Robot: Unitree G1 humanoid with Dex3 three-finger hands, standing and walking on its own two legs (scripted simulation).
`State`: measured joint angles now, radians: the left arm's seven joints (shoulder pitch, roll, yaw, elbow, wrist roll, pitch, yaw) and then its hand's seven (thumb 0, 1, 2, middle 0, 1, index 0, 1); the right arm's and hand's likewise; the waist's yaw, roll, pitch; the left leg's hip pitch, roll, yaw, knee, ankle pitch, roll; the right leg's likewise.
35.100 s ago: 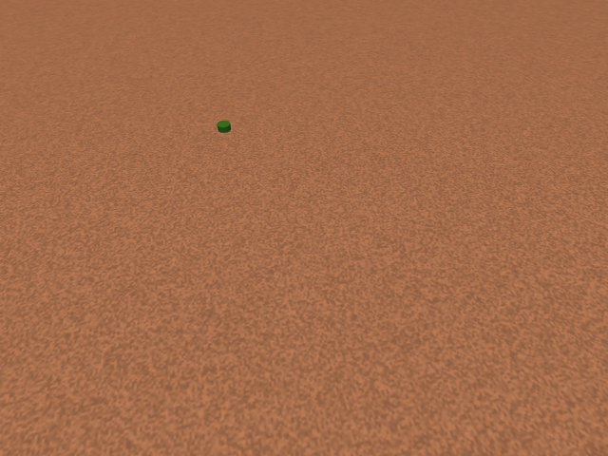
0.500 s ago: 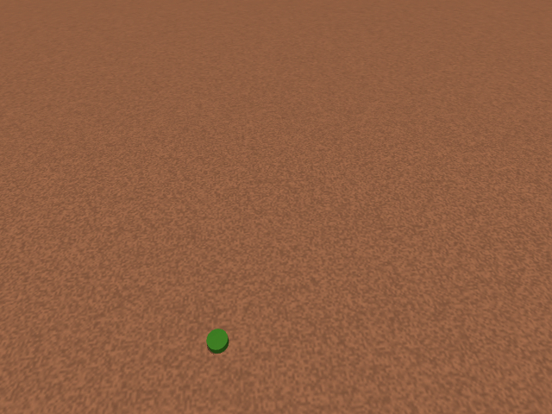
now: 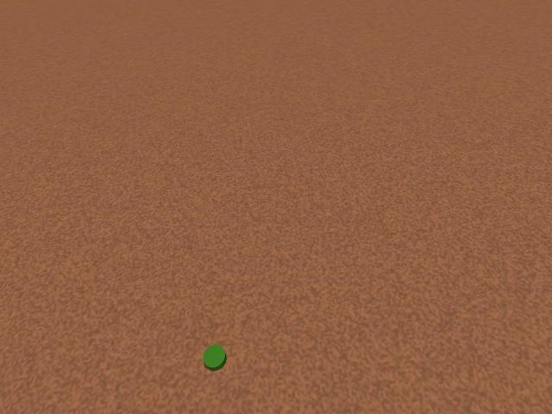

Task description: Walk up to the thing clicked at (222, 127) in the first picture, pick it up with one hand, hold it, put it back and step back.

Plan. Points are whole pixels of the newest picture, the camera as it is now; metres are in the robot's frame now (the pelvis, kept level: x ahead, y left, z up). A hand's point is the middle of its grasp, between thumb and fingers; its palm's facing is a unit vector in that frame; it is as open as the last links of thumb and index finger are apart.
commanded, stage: walk up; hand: left
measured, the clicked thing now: (215, 357) +0.45 +0.27 -0.75
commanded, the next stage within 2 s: stand in 1.90 s
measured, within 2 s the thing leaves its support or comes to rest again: neither
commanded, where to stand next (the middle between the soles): +0.07 +0.03 m, yaw +1 degrees
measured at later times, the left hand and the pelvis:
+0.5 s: hand out of the picture +0.13 +0.30 -0.17, palm faces -0.02 -0.94 -0.35, open 7.4 cm; pelvis -0.01 +0.04 -0.01, yaw -1 degrees
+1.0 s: hand out of the picture +0.05 +0.30 -0.14, palm faces -0.06 -0.93 -0.36, open 7.4 cm; pelvis -0.03 +0.03 +0.00, yaw -1 degrees
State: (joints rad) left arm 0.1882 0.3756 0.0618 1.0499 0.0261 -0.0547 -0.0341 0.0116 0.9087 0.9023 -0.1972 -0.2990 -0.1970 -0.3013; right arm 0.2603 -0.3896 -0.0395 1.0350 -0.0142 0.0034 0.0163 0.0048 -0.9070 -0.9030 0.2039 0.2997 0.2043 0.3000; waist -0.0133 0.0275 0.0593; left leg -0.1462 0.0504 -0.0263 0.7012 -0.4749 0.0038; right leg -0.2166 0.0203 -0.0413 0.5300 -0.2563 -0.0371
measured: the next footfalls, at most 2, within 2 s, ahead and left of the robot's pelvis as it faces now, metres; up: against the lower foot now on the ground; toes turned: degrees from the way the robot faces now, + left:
left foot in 0.30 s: +0.13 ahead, +0.15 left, +0.00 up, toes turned -1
right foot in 0.62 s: -0.05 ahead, -0.09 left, +0.00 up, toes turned -1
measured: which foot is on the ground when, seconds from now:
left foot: up 0.00-0.28, down 0.30-0.68, up 0.70-0.84, down 0.86-1.00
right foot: down 0.00-0.32, up 0.34-0.60, down 0.62-0.90, up 0.92-1.00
